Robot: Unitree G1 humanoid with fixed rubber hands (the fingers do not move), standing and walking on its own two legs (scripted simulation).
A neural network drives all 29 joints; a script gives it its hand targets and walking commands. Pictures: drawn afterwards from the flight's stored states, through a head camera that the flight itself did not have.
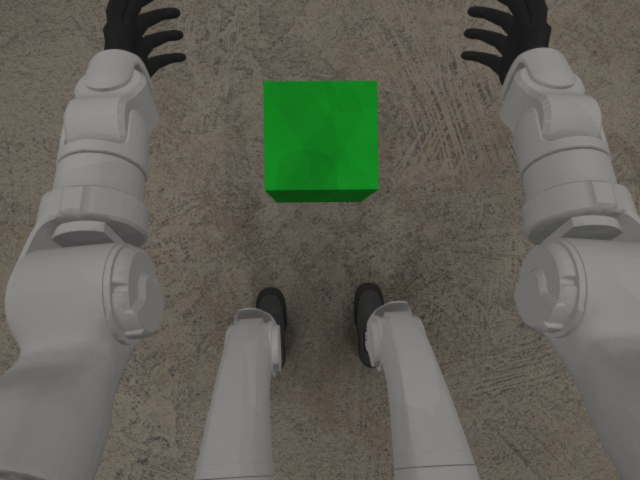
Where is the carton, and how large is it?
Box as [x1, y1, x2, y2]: [263, 81, 378, 202]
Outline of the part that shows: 263,81 265,190 277,202 361,201 378,188 376,81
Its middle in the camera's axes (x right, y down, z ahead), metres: +0.00 -0.19 +0.84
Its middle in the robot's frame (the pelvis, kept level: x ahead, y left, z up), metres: +0.54 -0.01 -0.52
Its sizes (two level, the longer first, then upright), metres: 0.210 0.200 0.250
